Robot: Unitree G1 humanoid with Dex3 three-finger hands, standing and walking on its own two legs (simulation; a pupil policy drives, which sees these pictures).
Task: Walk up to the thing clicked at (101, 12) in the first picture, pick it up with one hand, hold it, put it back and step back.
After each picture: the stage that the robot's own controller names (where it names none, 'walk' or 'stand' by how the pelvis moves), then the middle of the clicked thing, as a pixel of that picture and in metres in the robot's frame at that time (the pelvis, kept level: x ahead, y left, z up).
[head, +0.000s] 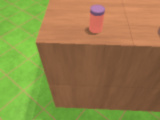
stand; (96, 19) +0.68 -0.06 +0.04
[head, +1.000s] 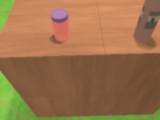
walk; (61, 25) +0.57 +0.12 +0.07
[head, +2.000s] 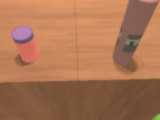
rise first; (26, 45) +0.44 +0.21 +0.08
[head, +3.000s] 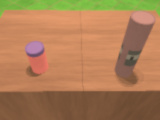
stand; (37, 58) +0.45 +0.19 +0.04
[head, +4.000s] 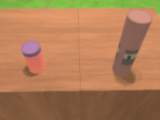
stand; (34, 57) +0.44 +0.20 +0.03
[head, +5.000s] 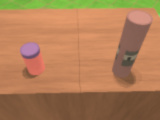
stand; (33, 59) +0.44 +0.20 +0.03
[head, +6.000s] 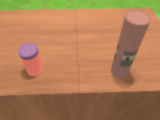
stand; (31, 60) +0.43 +0.20 +0.03
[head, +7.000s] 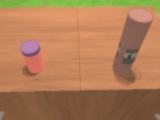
rise first; (33, 57) +0.44 +0.21 +0.04
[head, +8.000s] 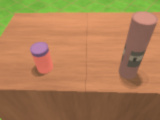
go down; (42, 58) +0.45 +0.20 +0.04
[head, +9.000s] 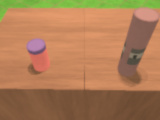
go down; (39, 55) +0.45 +0.19 +0.05
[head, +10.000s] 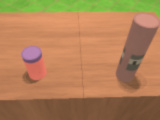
go down; (34, 63) +0.42 +0.18 +0.05
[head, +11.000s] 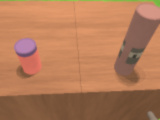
close in; (29, 57) +0.43 +0.18 +0.06
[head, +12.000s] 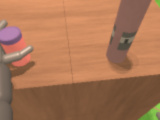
close; (15, 47) +0.44 +0.20 +0.09
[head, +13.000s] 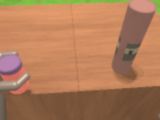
lift; (14, 75) +0.35 +0.22 +0.08
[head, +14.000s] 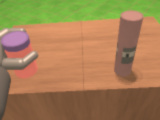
lift; (21, 55) +0.32 +0.18 +0.22
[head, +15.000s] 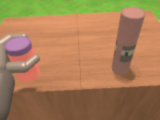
hold; (23, 60) +0.34 +0.18 +0.17
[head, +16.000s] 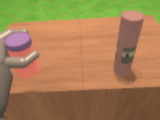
hold; (23, 55) +0.33 +0.18 +0.20
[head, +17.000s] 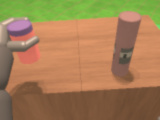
crouch; (25, 42) +0.39 +0.18 +0.21
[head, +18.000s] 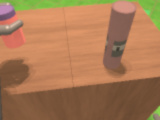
lower; (9, 27) +0.47 +0.21 +0.18
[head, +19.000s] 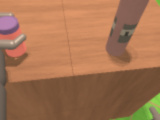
lower; (11, 37) +0.47 +0.21 +0.09
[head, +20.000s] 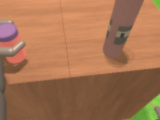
lower; (11, 44) +0.45 +0.21 +0.09
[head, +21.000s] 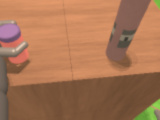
lower; (13, 44) +0.45 +0.21 +0.09
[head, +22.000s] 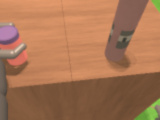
lower; (12, 46) +0.45 +0.21 +0.08
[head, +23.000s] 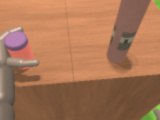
open; (20, 51) +0.43 +0.19 +0.08
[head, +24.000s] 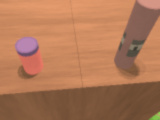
sink last; (30, 56) +0.42 +0.17 +0.07
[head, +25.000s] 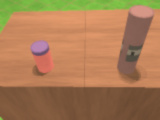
stand; (42, 57) +0.45 +0.20 +0.05
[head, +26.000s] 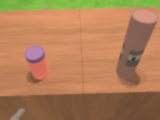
stand; (38, 63) +0.41 +0.18 +0.04
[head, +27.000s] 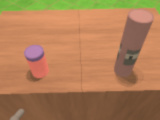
stand; (37, 62) +0.42 +0.19 +0.04
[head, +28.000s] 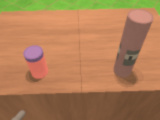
stand; (36, 62) +0.42 +0.19 +0.04
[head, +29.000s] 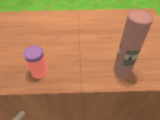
stand; (36, 62) +0.42 +0.19 +0.04
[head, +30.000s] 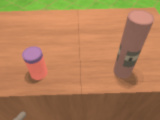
stand; (35, 63) +0.41 +0.19 +0.04
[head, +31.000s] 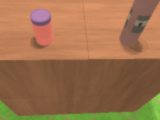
walk; (42, 28) +0.51 +0.15 +0.07
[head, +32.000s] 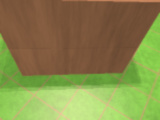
walk; out of the picture +0.86 +0.20 +0.06
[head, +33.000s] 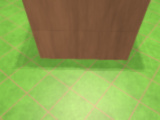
stand; out of the picture +1.18 +0.17 +0.06
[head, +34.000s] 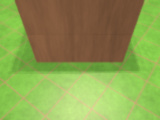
stand; out of the picture +1.17 +0.18 +0.04
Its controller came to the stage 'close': yes
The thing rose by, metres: 0.23
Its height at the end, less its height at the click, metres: +0.00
